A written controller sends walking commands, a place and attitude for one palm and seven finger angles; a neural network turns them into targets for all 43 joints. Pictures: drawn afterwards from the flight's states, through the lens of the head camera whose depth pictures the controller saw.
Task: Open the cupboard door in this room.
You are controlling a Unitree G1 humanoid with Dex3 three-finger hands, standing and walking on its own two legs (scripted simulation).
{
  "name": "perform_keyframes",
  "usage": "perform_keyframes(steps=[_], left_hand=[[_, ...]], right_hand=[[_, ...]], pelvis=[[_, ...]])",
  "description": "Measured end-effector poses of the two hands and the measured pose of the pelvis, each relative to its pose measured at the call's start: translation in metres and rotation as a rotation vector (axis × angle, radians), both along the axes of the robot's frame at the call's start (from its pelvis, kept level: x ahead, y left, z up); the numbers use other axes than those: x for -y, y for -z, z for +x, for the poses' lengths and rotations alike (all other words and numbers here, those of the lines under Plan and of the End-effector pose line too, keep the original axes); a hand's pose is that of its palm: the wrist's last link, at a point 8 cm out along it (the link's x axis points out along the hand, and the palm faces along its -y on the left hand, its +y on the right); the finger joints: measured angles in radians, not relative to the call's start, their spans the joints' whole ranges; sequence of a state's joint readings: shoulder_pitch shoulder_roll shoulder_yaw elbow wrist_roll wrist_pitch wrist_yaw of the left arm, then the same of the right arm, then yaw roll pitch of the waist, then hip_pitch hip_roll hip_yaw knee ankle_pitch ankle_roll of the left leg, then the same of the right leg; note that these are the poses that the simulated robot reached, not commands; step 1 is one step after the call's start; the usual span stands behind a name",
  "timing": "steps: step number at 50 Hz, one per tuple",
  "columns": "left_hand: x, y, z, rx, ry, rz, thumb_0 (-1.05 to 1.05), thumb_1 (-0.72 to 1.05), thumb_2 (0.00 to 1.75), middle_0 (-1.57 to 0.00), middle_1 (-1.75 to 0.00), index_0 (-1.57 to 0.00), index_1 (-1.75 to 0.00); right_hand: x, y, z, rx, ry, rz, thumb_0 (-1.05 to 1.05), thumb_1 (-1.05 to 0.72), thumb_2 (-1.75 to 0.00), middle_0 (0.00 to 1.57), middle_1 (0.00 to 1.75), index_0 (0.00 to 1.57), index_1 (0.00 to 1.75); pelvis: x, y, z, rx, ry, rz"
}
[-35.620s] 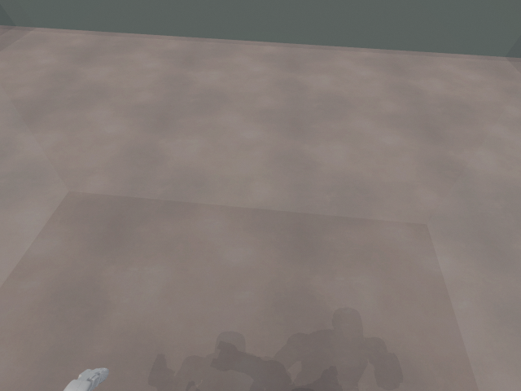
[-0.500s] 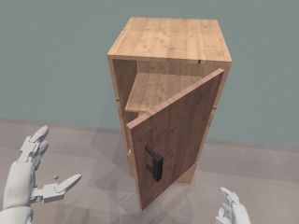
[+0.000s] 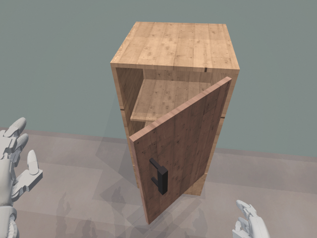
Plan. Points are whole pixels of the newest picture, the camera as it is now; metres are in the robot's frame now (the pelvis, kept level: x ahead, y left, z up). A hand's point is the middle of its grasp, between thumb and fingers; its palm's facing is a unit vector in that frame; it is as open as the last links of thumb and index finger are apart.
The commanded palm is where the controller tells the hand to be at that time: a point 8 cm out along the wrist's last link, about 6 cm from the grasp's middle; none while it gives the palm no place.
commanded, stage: draw the hand back to the body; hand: left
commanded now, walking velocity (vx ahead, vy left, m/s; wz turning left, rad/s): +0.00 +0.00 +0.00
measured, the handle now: (158, 176) +0.30 +0.05 -0.03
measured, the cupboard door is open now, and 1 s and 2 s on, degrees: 48 48 48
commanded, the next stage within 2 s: step back with the hand held close in 0.16 s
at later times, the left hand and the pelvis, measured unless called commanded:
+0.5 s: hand (46, 175) +0.18 +0.24 +0.15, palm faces +0.39 -0.80 -0.46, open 7.4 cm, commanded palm +0.12 +0.28 +0.17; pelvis -0.02 -0.02 +0.00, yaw -1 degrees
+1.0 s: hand out of the picture +0.09 +0.29 +0.15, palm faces +0.45 -0.73 -0.51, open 7.4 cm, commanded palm +0.02 +0.32 +0.17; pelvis -0.10 +0.01 -0.02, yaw +3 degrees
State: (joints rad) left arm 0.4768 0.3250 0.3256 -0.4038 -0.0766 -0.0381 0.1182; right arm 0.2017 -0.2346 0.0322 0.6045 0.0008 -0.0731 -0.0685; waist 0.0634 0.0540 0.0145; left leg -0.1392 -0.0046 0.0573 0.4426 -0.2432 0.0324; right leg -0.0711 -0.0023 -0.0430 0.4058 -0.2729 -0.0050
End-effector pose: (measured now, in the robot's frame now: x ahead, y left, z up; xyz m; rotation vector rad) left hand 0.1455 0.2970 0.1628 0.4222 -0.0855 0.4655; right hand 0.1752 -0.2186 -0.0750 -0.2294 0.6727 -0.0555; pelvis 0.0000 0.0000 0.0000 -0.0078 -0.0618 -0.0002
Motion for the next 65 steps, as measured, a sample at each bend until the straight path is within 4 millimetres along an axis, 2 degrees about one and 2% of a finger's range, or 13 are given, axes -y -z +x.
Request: perform_keyframes(steps=[4,11,19,26,32,41,50,56,61,65], left_hand=[[0.007,0.002,-0.003,-0.009,0.011,-0.001,0.02,0.88,0.89,-0.21,-0.31,-0.20,-0.30],[0.013,-0.013,-0.009,0.040,0.002,0.037,0.02,0.89,0.89,-0.21,-0.31,-0.21,-0.30],[0.016,-0.012,-0.008,0.030,0.010,0.064,0.02,0.89,0.89,-0.21,-0.31,-0.21,-0.30],[0.020,-0.006,-0.003,-0.028,0.085,0.099,0.02,0.89,0.89,-0.21,-0.31,-0.21,-0.30],[0.013,-0.009,-0.011,-0.032,0.132,0.141,0.02,0.89,0.89,-0.21,-0.31,-0.21,-0.30],[-0.006,-0.013,-0.043,0.033,0.133,0.167,0.02,0.89,0.89,-0.21,-0.31,-0.21,-0.30],[-0.023,-0.011,-0.097,0.082,0.045,0.222,0.02,0.89,0.89,-0.21,-0.31,-0.21,-0.30],[-0.024,-0.004,-0.133,0.098,0.005,0.159,0.02,0.89,0.89,-0.21,-0.31,-0.21,-0.30],[-0.033,0.001,-0.140,0.152,0.045,0.129,0.02,0.89,0.89,-0.21,-0.31,-0.21,-0.30],[-0.045,-0.009,-0.145,0.173,0.059,0.169,0.02,0.89,0.89,-0.21,-0.31,-0.21,-0.30]], right_hand=[[0.008,0.000,-0.004,-0.004,0.008,-0.009,0.01,-0.90,-0.90,0.21,0.30,0.21,0.30],[0.015,0.000,-0.004,0.014,0.012,0.002,0.01,-0.90,-0.90,0.20,0.30,0.21,0.30],[0.023,0.000,-0.007,0.000,0.024,0.007,0.01,-0.90,-0.90,0.21,0.30,0.21,0.30],[0.037,0.000,-0.024,-0.047,0.093,-0.026,0.01,-0.90,-0.90,0.21,0.30,0.21,0.30],[0.039,-0.001,-0.048,-0.079,0.150,-0.049,0.01,-0.90,-0.90,0.20,0.30,0.21,0.30],[0.019,-0.004,-0.082,-0.061,0.150,-0.060,0.01,-0.90,-0.90,0.20,0.30,0.21,0.30],[-0.004,0.012,-0.108,-0.051,0.060,-0.046,0.01,-0.90,-0.90,0.21,0.30,0.21,0.30],[-0.012,0.017,-0.126,-0.089,0.019,-0.046,0.01,-0.90,-0.90,0.21,0.30,0.21,0.30],[-0.017,0.012,-0.144,-0.092,0.025,-0.105,0.01,-0.90,-0.90,0.21,0.30,0.21,0.30],[-0.028,0.004,-0.161,-0.072,0.028,-0.097,0.01,-0.90,-0.90,0.21,0.30,0.21,0.30]], pelvis=[[0.006,0.000,0.000,0.007,-0.001,0.000],[0.014,-0.001,-0.003,0.024,-0.003,0.000],[0.021,-0.001,-0.010,-0.001,-0.002,-0.010],[0.015,-0.001,-0.021,-0.042,0.014,-0.009],[0.007,0.001,-0.035,-0.051,0.025,-0.008],[-0.009,0.005,-0.066,-0.043,0.023,-0.017],[-0.013,0.017,-0.102,-0.033,-0.049,-0.025],[-0.016,0.017,-0.122,-0.041,-0.045,-0.021],[-0.028,0.020,-0.141,-0.055,-0.061,-0.023],[-0.030,0.014,-0.162,-0.059,-0.049,-0.040]])
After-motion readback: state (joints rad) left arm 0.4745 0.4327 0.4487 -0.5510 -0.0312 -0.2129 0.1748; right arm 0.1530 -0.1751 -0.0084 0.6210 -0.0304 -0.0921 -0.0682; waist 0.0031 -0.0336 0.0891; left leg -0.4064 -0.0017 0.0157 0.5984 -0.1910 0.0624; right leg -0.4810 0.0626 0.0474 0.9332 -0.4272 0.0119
